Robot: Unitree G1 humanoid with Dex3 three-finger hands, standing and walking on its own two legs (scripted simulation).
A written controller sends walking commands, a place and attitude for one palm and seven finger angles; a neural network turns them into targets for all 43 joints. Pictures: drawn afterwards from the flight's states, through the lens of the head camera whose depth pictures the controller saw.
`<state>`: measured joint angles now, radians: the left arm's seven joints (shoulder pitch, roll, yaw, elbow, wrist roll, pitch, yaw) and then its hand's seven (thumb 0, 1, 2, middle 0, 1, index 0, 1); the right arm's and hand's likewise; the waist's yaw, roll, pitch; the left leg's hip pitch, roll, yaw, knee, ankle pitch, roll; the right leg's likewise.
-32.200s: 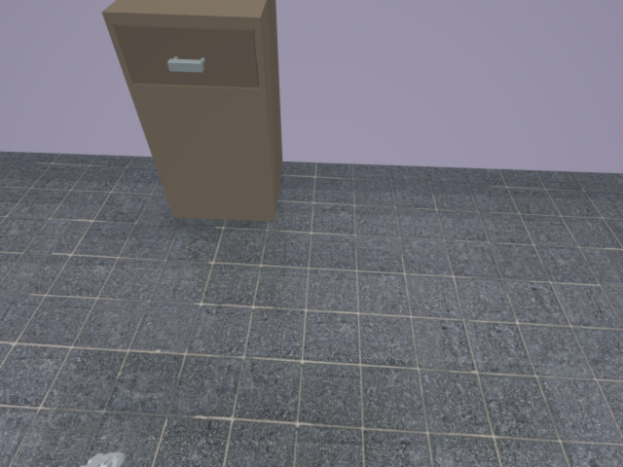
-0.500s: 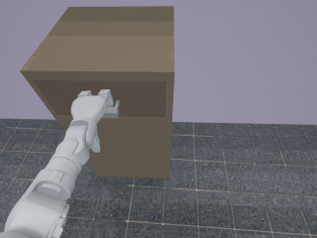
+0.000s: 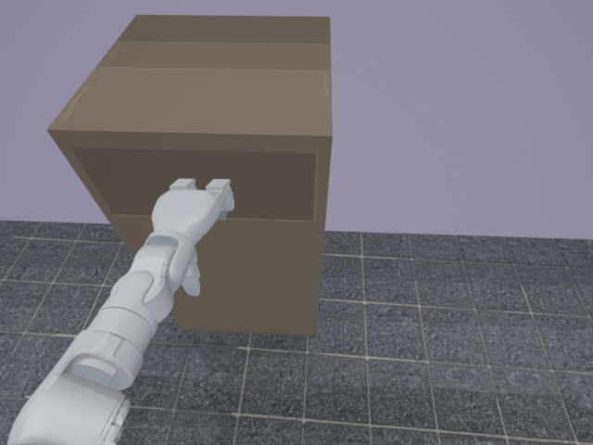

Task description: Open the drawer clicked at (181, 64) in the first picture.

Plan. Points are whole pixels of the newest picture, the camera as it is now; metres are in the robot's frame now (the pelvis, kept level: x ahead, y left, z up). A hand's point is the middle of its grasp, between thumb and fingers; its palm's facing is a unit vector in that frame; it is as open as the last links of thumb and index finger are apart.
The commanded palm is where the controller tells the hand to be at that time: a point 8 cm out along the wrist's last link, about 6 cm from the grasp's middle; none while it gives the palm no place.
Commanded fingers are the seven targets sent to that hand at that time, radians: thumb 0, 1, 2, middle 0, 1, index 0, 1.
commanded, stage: re-aim the fingers above the handle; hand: left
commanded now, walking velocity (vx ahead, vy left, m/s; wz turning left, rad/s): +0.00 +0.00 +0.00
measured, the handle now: (200, 199) +0.53 +0.19 -0.02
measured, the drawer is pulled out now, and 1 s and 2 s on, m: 0.00 0.00 0.00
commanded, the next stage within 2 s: lower the fingers behind the handle in 1.16 s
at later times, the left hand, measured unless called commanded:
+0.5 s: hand (229, 230) +0.42 +0.11 +0.04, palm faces -0.08 -0.15 -0.99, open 13.8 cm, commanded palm +0.42 +0.19 +0.10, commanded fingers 0.00 -0.50 0.30 -0.30 -1.20 -0.30 -1.20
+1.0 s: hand (240, 229) +0.41 +0.09 +0.05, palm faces -0.02 -0.17 -0.99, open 13.8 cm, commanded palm +0.42 +0.19 +0.10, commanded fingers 0.00 -0.50 0.30 -0.30 -1.20 -0.30 -1.20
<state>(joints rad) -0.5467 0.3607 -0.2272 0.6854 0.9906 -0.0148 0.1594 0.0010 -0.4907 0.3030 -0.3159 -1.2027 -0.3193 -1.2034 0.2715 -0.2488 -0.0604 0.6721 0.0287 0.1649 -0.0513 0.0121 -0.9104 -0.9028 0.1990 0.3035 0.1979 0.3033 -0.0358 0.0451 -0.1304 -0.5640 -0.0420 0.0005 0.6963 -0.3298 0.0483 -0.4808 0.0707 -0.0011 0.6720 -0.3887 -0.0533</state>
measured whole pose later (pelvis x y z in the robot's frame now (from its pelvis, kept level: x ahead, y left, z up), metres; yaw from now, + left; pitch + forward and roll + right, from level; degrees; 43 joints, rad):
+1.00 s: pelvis -0.01 +0.01 -0.01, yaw +0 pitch +12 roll -1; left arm -0.59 0.29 -0.30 0.58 0.98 -0.12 0.19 0.00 -0.49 0.30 -0.32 -1.20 -0.33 -1.20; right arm 0.21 -0.26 -0.04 0.68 0.02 0.10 -0.08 0.01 -0.91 -0.90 0.20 0.30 0.20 0.30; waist -0.04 0.04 -0.12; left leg -0.61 -0.06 0.00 0.74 -0.34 0.06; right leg -0.53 0.05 0.00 0.73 -0.41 -0.04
